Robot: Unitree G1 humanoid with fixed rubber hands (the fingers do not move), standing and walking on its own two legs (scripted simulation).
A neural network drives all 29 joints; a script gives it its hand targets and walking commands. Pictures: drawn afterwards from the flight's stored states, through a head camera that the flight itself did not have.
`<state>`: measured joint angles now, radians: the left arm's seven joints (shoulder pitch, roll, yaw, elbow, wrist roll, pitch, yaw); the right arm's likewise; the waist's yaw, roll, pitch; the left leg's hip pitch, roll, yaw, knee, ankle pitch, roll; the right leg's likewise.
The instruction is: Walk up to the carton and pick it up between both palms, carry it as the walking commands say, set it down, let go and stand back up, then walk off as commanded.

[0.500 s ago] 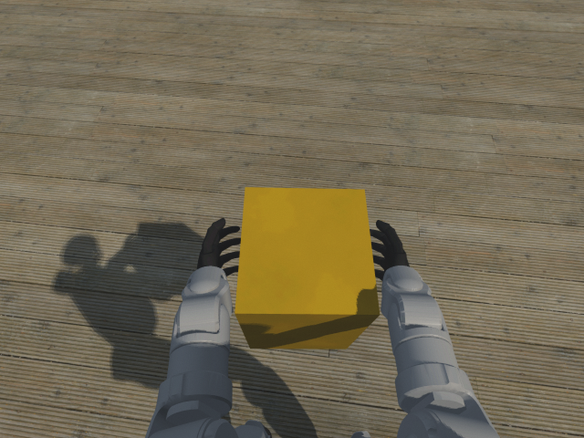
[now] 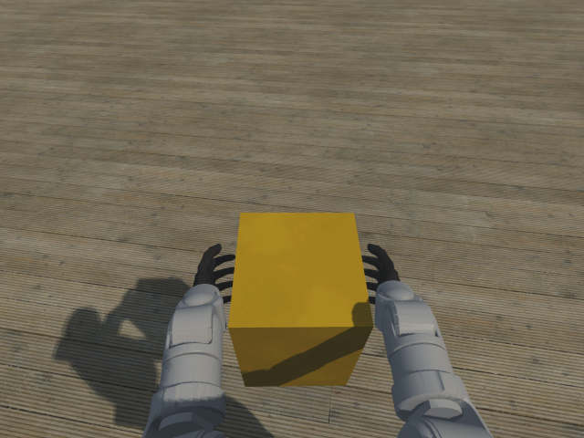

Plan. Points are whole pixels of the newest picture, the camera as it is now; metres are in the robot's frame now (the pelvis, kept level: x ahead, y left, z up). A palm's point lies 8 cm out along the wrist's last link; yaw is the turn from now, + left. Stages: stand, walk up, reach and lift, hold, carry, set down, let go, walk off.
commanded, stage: reach and lift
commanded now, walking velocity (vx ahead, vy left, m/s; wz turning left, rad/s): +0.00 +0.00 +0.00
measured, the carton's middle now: (296, 304) +0.34 +0.05 -0.03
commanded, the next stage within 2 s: hold in 1.66 s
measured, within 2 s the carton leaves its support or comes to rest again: neither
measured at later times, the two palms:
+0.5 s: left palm (211, 281) +0.30 +0.17 +0.07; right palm (398, 295) +0.31 -0.10 +0.06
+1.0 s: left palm (226, 279) +0.31 +0.15 +0.06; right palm (412, 298) +0.31 -0.11 +0.06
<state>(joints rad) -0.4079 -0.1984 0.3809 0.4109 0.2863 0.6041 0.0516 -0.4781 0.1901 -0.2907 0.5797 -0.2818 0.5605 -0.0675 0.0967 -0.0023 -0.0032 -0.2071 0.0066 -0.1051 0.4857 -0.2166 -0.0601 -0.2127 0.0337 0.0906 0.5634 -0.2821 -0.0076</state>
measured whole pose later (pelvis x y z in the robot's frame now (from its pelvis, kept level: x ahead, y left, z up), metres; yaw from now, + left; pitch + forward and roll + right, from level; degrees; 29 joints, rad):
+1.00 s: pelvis +0.01 +0.02 +0.01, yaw +0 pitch -7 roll +0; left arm -0.37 -0.18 0.25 0.34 0.28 0.74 0.05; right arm -0.37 0.18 -0.23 0.37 -0.29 0.75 -0.05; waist -0.01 0.00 0.02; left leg -0.08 0.00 -0.10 0.39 -0.19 -0.04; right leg -0.06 0.02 0.09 0.42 -0.24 0.01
